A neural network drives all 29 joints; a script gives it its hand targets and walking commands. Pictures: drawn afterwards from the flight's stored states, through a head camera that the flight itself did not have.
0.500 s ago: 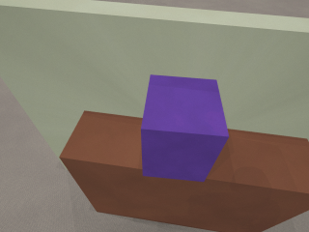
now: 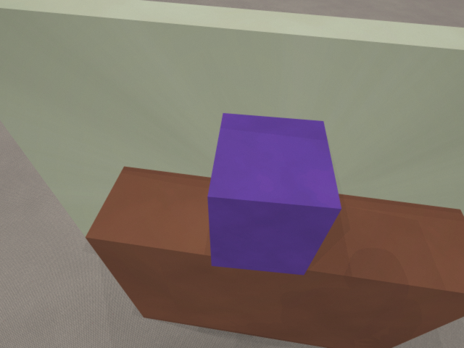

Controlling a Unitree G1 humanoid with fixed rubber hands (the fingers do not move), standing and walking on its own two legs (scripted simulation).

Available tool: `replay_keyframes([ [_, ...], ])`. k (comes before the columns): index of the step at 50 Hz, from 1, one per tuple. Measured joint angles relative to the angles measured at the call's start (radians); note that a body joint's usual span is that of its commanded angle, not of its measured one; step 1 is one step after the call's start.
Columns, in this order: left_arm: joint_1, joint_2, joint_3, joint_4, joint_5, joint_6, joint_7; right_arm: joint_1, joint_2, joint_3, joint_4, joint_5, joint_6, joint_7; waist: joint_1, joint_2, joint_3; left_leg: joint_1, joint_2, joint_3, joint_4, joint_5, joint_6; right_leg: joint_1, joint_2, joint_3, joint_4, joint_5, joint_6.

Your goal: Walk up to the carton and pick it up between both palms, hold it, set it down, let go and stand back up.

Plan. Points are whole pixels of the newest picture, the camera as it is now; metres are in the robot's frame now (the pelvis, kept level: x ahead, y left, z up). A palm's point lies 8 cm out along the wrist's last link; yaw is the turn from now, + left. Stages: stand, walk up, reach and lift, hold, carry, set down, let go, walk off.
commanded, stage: stand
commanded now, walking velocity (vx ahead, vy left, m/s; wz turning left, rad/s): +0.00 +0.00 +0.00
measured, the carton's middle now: (264, 196) +0.40 -0.05 +0.01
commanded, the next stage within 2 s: none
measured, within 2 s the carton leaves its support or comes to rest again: neither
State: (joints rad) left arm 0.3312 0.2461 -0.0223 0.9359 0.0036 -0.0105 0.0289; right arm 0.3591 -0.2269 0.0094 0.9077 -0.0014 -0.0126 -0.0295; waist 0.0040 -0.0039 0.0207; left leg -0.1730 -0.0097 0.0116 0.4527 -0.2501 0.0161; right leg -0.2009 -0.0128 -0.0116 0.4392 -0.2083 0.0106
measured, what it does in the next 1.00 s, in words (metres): stands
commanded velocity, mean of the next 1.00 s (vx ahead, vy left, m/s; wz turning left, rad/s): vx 0.00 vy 0.00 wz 0.00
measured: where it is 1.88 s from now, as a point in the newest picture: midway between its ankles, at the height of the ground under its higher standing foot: outside the picture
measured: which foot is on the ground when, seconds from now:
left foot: down 0.00-1.00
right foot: down 0.00-1.00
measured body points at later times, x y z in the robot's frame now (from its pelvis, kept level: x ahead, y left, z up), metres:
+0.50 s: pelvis +0.01 +0.00 +0.00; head +0.01 +0.00 +0.45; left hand +0.02 +0.25 -0.15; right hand +0.02 -0.25 -0.15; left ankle +0.00 +0.11 -0.74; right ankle +0.02 -0.13 -0.74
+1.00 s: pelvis +0.01 -0.01 +0.00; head +0.01 +0.00 +0.45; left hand +0.02 +0.24 -0.15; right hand +0.01 -0.25 -0.15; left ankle +0.00 +0.11 -0.74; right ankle +0.02 -0.13 -0.74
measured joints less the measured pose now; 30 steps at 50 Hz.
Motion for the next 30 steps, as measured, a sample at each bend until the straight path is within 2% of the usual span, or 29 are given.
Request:
replay_keyframes([
  [30, -0.003, -0.023, 0.001, 0.052, -0.003, -0.002, 0.008, -0.011, 0.022, 0.001, 0.067, 0.000, 0.001, -0.010, 0.000, 0.004, 0.001, 0.020, 0.009, -0.002, -0.018, -0.004, -0.008, 0.018, 0.008, 0.002, -0.017, -0.004, -0.006],
])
